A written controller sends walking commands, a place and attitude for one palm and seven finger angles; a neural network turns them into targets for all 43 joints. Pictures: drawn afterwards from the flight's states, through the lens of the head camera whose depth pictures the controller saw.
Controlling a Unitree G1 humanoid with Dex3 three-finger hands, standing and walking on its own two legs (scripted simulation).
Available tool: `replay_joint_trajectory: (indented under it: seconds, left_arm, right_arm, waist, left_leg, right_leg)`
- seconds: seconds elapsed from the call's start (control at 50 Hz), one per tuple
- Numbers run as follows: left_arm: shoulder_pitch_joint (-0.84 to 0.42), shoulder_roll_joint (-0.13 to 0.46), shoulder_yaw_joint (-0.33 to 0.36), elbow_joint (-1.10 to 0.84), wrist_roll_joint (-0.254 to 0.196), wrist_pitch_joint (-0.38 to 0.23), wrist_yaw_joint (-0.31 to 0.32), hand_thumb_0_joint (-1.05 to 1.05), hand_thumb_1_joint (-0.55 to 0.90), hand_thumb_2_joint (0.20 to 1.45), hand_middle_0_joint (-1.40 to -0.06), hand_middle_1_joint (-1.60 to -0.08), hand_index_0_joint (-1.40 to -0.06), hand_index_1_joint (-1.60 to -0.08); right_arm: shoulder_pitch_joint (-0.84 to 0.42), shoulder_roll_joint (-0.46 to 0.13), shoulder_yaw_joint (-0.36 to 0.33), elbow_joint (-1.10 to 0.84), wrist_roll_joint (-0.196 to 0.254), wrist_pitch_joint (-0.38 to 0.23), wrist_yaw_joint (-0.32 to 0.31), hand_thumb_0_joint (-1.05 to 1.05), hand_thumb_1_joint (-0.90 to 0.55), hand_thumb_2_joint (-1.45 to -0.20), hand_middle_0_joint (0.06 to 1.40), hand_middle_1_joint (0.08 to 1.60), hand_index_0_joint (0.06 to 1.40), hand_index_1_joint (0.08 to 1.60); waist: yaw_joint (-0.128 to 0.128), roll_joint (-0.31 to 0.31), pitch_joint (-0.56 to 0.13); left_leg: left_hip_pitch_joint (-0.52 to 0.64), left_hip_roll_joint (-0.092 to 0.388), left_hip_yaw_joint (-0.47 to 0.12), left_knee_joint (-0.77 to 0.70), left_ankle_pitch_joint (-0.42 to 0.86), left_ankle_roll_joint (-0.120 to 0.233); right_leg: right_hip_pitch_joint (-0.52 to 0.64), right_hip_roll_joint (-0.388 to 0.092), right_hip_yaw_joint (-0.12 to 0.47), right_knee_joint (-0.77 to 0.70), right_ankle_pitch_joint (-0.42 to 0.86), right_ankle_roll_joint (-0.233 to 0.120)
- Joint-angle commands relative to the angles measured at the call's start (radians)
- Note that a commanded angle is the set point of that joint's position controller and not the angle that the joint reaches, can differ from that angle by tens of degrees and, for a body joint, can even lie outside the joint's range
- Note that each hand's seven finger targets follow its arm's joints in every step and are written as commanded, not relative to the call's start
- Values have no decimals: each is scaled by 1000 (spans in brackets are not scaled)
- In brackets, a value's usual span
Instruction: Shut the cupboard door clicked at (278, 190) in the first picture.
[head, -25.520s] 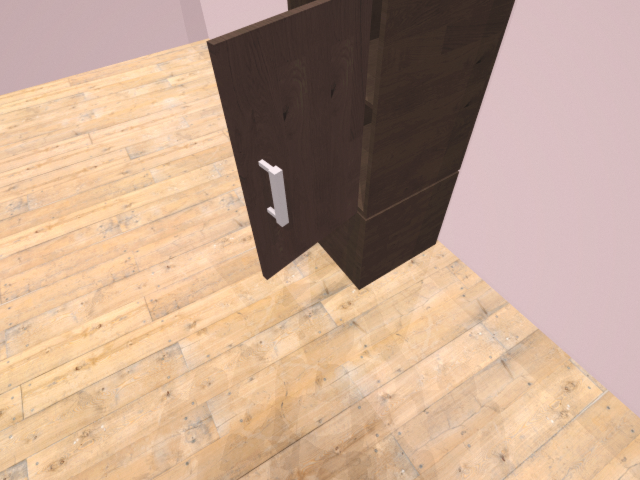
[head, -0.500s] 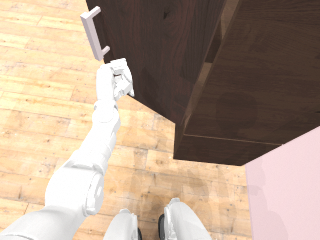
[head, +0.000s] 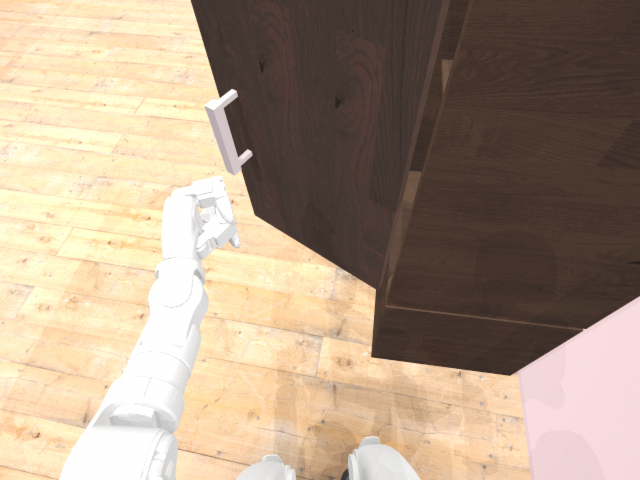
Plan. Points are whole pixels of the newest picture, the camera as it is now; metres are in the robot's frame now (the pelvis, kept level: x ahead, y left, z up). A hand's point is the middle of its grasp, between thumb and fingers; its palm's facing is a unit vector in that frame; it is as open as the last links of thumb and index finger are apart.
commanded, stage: draw the hand back to the body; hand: left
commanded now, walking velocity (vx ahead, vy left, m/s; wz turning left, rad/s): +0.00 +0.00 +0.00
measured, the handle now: (232, 134) +0.64 +0.13 +0.01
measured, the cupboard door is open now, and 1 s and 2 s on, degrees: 62 62 62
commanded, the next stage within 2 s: step back with the hand held close in 1.30 s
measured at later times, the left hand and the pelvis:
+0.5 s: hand (78, 295) +0.29 +0.21 +0.14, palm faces +0.16 -0.96 -0.23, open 3.3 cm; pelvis +0.02 +0.03 +0.06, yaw +2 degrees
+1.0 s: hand out of the picture +0.20 +0.34 +0.24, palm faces +0.50 -0.74 -0.45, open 6.7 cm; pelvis +0.03 +0.05 +0.07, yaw +3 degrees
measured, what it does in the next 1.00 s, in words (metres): rises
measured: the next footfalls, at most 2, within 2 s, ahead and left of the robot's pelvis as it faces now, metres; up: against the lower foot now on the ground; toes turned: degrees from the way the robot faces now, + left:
none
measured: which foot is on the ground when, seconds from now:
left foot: down 0.00-1.00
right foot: down 0.00-1.00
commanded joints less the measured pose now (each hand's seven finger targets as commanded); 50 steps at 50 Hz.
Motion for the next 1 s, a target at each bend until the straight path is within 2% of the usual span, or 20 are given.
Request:
replay_joint_trajectory:
  seconds: [0.0,0.04,0.06,0.1,0.16,0.2,0.22,0.26,0.3,0.34,0.38,0.48,0.54,0.58,0.64,0.76,0.82,0.9,0.94,0.98]
  left_arm:
    - [-236,84,-8,-356,-75,10,-52,0,900,900,-1300,-1500,-1300,-1500]
    - [-193,97,-20,-411,-74,-2,-66,0,900,900,-1300,-1500,-1300,-1500]
    - [-189,104,-29,-460,-69,-15,-69,0,900,900,-1300,-1500,-1300,-1500]
    - [-85,115,-36,-498,-60,-27,-82,0,900,900,-1300,-1500,-1300,-1500]
    - [62,147,-24,-586,-67,-3,-104,0,900,900,-1217,-1410,-1217,-1410]
    - [128,158,-15,-615,-85,42,-122,0,900,900,-1163,-1350,-1163,-1350]
    - [153,203,-70,-695,-14,97,-81,0,900,900,-1135,-1320,-1135,-1320]
    - [203,198,-63,-795,-17,158,-52,0,900,900,-1080,-1260,-1080,-1260]
    - [244,219,-49,-838,-7,201,-30,0,900,900,-1025,-1200,-1025,-1200]
    - [278,226,-41,-880,-1,236,-18,0,900,900,-970,-1140,-970,-1140]
    - [318,246,-17,-940,3,263,-9,0,900,900,-915,-1080,-915,-1080]
    - [435,225,-24,-1068,12,314,-1,0,900,900,-777,-930,-777,-930]
    - [528,248,16,-1152,15,334,8,0,900,900,-695,-840,-695,-840]
    - [607,272,56,-1203,13,341,11,0,900,900,-640,-780,-640,-780]
    - [685,304,122,-1254,16,352,17,0,900,900,-558,-690,-558,-690]
    - [813,384,271,-1317,9,354,26,0,900,900,-393,-510,-393,-510]
    - [848,400,316,-1373,7,339,30,0,900,900,-310,-420,-310,-420]
    - [900,446,396,-1405,4,321,38,0,900,900,-200,-300,-200,-300]
    - [906,366,326,-1335,7,326,34,0,900,900,-200,-300,-200,-300]
    - [896,338,298,-1289,8,327,32,0,900,900,-200,-300,-200,-300]
  right_arm:
    - [-31,-141,-51,-152,26,-49,-53,0,-900,-900,200,300,200,300]
    - [-55,-133,-44,-152,28,-60,-66,0,-900,-900,200,300,200,300]
    - [-61,-131,-44,-155,28,-68,-70,0,-900,-900,200,300,200,300]
    - [-86,-122,-40,-160,29,-81,-70,0,-900,-900,200,300,200,300]
    - [-121,-122,-34,-188,38,-91,-71,0,-900,-900,200,300,200,300]
    - [-156,-121,-27,-203,47,-94,-74,0,-900,-900,200,300,200,300]
    - [-213,-87,-32,-229,53,-59,-95,0,-900,-900,200,300,200,300]
    - [-239,-85,-23,-253,55,-47,-122,0,-900,-900,200,300,200,300]
    - [-267,-83,-11,-246,53,-42,-139,0,-900,-900,200,300,200,300]
    - [-278,-81,-3,-241,50,-45,-152,0,-900,-900,200,300,200,300]
    - [-286,-80,3,-241,44,-54,-162,0,-900,-900,200,300,200,300]
    - [-294,-78,22,-233,33,-86,-158,0,-900,-900,200,300,200,300]
    - [-290,-82,24,-226,24,-106,-148,0,-900,-900,200,300,200,300]
    - [-290,-83,23,-223,20,-118,-143,0,-900,-900,200,300,200,300]
    - [-291,-82,19,-216,11,-126,-135,0,-900,-900,200,300,200,300]
    - [-300,-88,4,-197,8,-139,-127,0,-900,-900,200,300,200,300]
    - [-300,-86,1,-189,10,-157,-120,0,-900,-900,200,300,200,300]
    - [-298,-95,-9,-174,13,-181,-116,0,-900,-900,200,300,200,300]
    - [-292,-103,-12,-160,11,-186,-114,0,-900,-900,200,300,200,300]
    - [-293,-115,-20,-155,14,-188,-116,0,-900,-900,200,300,200,300]
  waist:
    - [-14,-189,-289]
    - [-6,-159,-256]
    - [-1,-96,-249]
    - [23,-35,-246]
    - [53,7,-254]
    - [60,-20,-198]
    - [70,-75,-243]
    - [66,-93,-184]
    - [71,-56,-118]
    - [70,-61,-68]
    - [75,-53,-56]
    - [81,40,-26]
    - [90,38,-25]
    - [101,43,-36]
    - [109,9,-22]
    - [127,13,1]
    - [130,69,-9]
    - [135,76,30]
    - [119,35,99]
    - [110,-8,154]
  left_leg:
    - [68,4,-45,-151,170,-1]
    - [116,4,-47,-180,170,0]
    - [161,5,-46,-196,186,2]
    - [220,8,-52,-221,214,0]
    - [285,12,-62,-257,274,-3]
    - [288,14,-66,-283,270,-4]
    - [315,19,-71,-333,254,-15]
    - [346,19,-75,-372,263,-9]
    - [401,29,-81,-416,279,-6]
    - [457,34,-87,-454,308,-3]
    - [516,41,-93,-486,355,-3]
    - [647,57,-127,-550,485,-23]
    - [703,74,-151,-578,614,-48]
    - [720,78,-148,-583,706,-59]
    - [733,87,-154,-593,772,-76]
    - [711,85,-146,-604,769,-84]
    - [719,91,-157,-608,785,-94]
    - [693,102,-176,-620,758,-104]
    - [672,101,-177,-639,662,-98]
    - [651,98,-171,-653,562,-87]
  right_leg:
    - [542,-102,201,-304,229,116]
    - [538,-99,180,-321,199,99]
    - [527,-91,158,-316,201,87]
    - [526,-83,132,-302,235,74]
    - [565,-75,102,-289,303,64]
    - [578,-78,96,-308,294,63]
    - [688,-125,181,-372,282,83]
    - [719,-127,166,-416,288,91]
    - [715,-120,143,-439,299,81]
    - [716,-104,108,-465,300,70]
    - [738,-97,87,-484,331,62]
    - [755,-82,44,-523,370,47]
    - [779,-75,26,-542,403,47]
    - [815,-77,25,-551,445,47]
    - [830,-73,17,-563,461,52]
    - [865,-74,17,-586,459,53]
    - [864,-75,13,-582,442,55]
    - [850,-71,9,-583,404,57]
    - [801,-72,7,-594,351,60]
    - [772,-74,11,-607,306,60]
